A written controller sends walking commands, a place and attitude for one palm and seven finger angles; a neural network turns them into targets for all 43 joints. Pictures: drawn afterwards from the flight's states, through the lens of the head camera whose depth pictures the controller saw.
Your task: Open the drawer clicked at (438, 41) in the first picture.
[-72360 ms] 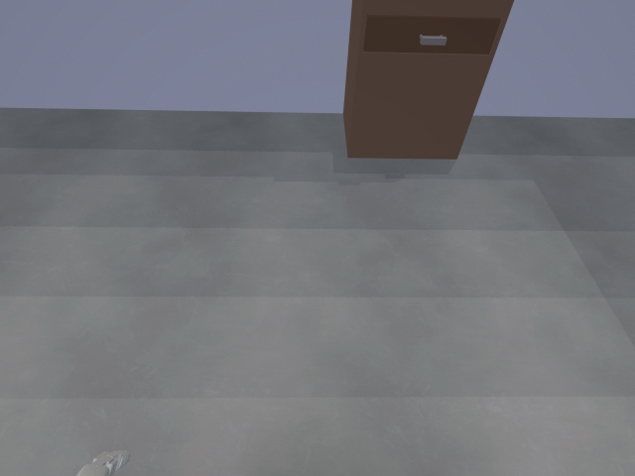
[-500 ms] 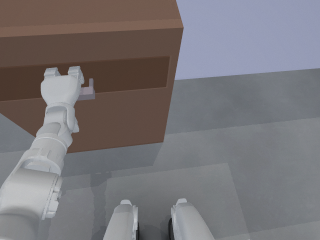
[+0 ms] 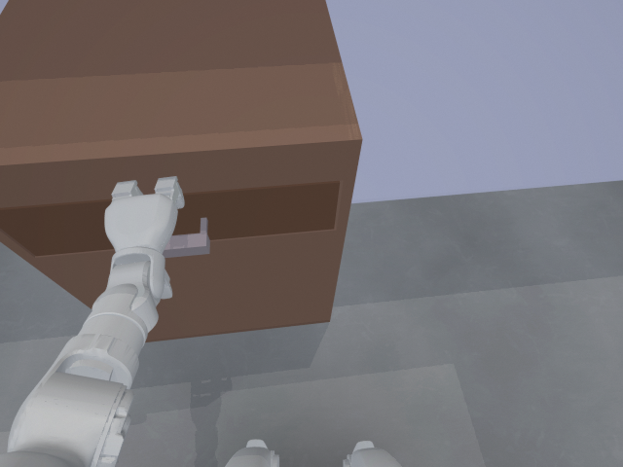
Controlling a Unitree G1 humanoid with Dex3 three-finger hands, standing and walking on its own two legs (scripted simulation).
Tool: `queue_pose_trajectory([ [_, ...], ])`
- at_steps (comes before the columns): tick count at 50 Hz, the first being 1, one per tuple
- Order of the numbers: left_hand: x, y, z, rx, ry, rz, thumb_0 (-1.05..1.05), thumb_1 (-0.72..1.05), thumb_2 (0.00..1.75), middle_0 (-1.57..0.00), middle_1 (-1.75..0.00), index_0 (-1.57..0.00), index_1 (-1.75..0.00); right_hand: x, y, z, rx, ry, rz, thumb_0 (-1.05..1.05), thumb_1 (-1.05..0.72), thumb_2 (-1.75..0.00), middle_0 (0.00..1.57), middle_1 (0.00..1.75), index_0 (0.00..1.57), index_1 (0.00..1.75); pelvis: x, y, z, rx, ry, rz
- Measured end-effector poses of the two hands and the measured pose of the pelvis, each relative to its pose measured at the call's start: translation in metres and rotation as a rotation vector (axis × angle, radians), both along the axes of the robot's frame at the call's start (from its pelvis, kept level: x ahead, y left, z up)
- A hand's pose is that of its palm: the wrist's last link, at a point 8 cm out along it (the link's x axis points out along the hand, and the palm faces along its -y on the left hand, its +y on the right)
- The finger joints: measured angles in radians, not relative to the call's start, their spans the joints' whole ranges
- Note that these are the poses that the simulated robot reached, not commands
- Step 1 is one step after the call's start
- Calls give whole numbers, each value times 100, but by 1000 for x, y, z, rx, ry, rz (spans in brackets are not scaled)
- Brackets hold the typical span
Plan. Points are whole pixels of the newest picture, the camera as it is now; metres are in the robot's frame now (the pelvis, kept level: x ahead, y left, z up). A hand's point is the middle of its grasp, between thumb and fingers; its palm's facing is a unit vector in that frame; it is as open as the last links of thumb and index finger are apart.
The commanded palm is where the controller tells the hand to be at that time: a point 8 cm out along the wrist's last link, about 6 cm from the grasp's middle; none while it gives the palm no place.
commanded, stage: lift the fingers back up to retry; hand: left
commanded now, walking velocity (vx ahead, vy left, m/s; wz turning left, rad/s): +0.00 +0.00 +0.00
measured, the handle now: (178, 235) +0.48 +0.22 -0.08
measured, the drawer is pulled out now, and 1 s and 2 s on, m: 0.00 0.00 0.00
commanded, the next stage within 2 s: re-aim the fingers above the handle in 0.08 s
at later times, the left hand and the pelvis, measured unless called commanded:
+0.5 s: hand (157, 242) +0.43 +0.22 -0.02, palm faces +0.01 +0.01 -1.00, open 13.8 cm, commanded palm +0.41 +0.21 +0.03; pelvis +0.00 +0.00 +0.00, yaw +0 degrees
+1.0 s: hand (144, 251) +0.42 +0.24 -0.03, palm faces -0.03 +0.03 -1.00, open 13.8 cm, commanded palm +0.41 +0.21 +0.03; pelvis -0.01 -0.01 -0.01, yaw +0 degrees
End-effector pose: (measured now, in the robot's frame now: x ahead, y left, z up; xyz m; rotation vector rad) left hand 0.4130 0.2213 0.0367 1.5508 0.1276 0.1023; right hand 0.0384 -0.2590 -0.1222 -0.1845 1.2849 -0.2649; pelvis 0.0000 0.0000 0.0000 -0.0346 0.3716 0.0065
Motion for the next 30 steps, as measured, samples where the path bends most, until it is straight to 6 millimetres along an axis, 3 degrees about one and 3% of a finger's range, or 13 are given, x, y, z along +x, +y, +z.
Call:
queue_pose_trajectory([
  [7,-2,-4,-1,-30,48,-30,0,-49,30,-33,-121,-35,-121,21,-2,9,-8,-51,17,0,-90,-90,20,30,21,30,4,-1,5,5,-11,-1],
  [13,-6,-6,-8,-32,14,-80,0,-49,30,-32,-121,-33,-120,27,-6,5,-22,-58,30,0,-90,-90,20,30,20,30,4,-2,-1,4,5,1],
  [22,-7,-2,-7,16,-45,-20,0,-49,30,-32,-121,-32,-120,16,-3,-7,10,-19,28,0,-91,-90,20,30,20,30,-2,-3,-7,3,11,3],
  [30,-3,-11,1,9,32,-8,0,-49,30,-32,-121,-32,-120,-3,1,-1,22,-5,-4,0,-90,-90,20,30,20,30,-4,-5,1,8,-13,1],
])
